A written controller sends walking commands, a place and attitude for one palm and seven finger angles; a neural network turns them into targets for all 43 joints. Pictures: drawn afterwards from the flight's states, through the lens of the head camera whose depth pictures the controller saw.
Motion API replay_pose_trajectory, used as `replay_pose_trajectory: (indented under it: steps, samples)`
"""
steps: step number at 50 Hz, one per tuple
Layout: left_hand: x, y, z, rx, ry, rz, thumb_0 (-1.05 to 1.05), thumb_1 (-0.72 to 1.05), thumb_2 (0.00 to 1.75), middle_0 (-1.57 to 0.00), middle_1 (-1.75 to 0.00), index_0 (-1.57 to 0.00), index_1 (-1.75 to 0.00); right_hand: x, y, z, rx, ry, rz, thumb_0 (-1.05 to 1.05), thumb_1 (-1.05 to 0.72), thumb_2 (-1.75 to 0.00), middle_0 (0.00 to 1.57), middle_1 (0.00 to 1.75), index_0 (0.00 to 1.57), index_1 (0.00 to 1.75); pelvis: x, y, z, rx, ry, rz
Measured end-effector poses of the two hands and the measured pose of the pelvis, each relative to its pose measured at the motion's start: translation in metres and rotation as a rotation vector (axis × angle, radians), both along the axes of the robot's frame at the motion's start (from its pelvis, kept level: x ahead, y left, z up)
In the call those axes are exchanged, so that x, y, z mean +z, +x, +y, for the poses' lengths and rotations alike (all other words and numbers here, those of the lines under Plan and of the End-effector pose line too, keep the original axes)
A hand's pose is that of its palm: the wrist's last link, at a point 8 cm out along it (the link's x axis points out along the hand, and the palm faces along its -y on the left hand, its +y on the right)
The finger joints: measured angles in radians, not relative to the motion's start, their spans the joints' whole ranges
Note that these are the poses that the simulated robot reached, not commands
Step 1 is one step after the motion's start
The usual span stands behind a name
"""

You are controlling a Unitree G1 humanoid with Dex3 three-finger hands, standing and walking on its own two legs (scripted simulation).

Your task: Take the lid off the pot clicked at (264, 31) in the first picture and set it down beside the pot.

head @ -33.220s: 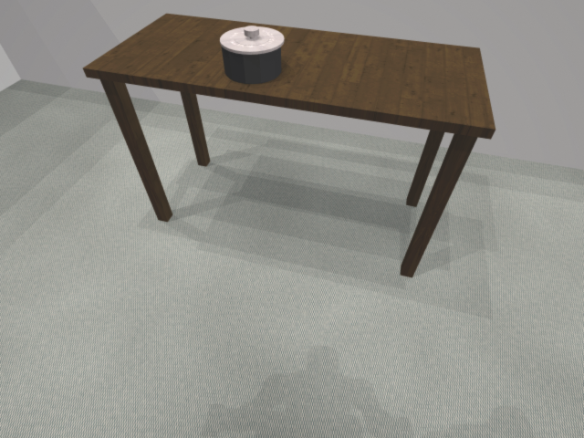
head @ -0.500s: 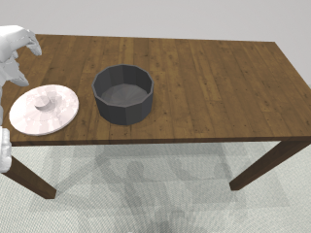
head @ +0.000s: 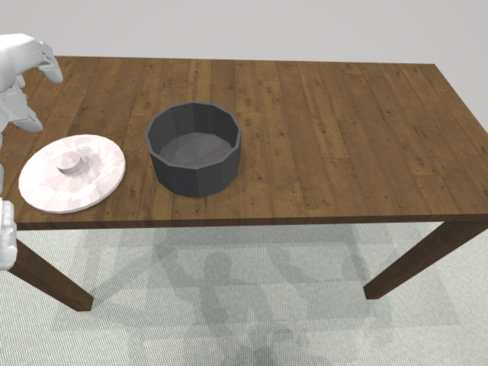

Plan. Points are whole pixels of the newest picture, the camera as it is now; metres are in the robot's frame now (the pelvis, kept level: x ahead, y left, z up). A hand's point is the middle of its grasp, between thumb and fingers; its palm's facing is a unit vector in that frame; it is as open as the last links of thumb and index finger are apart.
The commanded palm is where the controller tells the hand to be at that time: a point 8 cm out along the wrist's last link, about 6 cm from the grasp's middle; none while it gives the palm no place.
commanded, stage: draw the hand back to the body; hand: left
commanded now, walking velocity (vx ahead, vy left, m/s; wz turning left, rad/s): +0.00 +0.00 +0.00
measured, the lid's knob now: (69, 162) +0.48 +0.32 +0.02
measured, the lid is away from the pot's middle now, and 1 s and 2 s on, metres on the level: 0.24 0.24 0.24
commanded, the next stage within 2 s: none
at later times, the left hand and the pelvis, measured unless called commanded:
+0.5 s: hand (53, 110) +0.42 +0.25 +0.20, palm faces +0.18 -0.81 -0.56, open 11.1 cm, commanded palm +0.37 +0.29 +0.23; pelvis +0.00 -0.02 +0.01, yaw +0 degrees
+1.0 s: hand (59, 132) +0.37 +0.22 +0.21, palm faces +0.47 -0.85 -0.26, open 9.3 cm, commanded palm +0.31 +0.25 +0.22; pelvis +0.03 -0.08 +0.02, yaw -1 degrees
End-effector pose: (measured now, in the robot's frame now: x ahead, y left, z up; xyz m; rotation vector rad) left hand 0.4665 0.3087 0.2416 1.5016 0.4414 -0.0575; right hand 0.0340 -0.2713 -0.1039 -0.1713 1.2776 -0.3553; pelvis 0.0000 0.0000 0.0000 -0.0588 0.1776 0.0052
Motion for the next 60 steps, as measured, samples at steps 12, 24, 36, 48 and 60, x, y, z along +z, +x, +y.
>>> replay_pose_trajectory:
  steps: [12, 24, 36, 48, 60]
  samples:
    - [-0.011, -0.028, 0.0, -0.029, 0.0, -0.021, 0.0, -0.07, 0.77, -0.42, -0.76, -0.42, -0.76, 0.002, 0.036, 0.006, 0.05, 0.048, -0.085, 0.01, -0.91, -0.9, 0.2, 0.3, 0.2, 0.3, 0.002, -0.002, -0.004, 0.004, 0.007, -0.035]
    - [-0.013, -0.073, -0.019, -0.034, -0.785, -0.533, 0.0, -0.07, 0.77, -0.42, -0.76, -0.42, -0.76, 0.022, 0.09, 0.023, 0.221, 0.054, -0.277, 0.01, -0.91, -0.9, 0.2, 0.3, 0.2, 0.3, 0.011, -0.005, -0.013, 0.006, 0.025, -0.132]
    - [-0.012, -0.098, -0.034, 0.111, -1.113, -0.884, 0.0, 0.05, 0.78, -0.39, -0.7, -0.38, -0.7, 0.041, 0.113, -0.01, 0.233, 0.022, -0.429, 0.01, -0.9, -0.9, 0.21, 0.3, 0.2, 0.3, 0.018, 0.015, -0.04, -0.028, 0.039, -0.184]
    - [-0.018, -0.137, -0.053, 0.183, -1.072, -0.908, 0.0, 0.32, 0.82, -0.33, -0.57, -0.32, -0.57, 0.031, 0.128, -0.055, 0.22, 0.023, -0.412, 0.01, -0.9, -0.9, 0.2, 0.3, 0.2, 0.3, 0.018, 0.026, -0.072, -0.027, 0.058, -0.196]
    - [-0.023, -0.18, -0.072, 0.186, -1.057, -0.929, 0.01, 0.61, 0.86, -0.27, -0.44, -0.27, -0.43, 0.041, 0.162, -0.059, 0.256, 0.052, -0.528, 0.01, -0.91, -0.9, 0.2, 0.3, 0.2, 0.3, 0.017, 0.023, -0.091, -0.019, 0.068, -0.218]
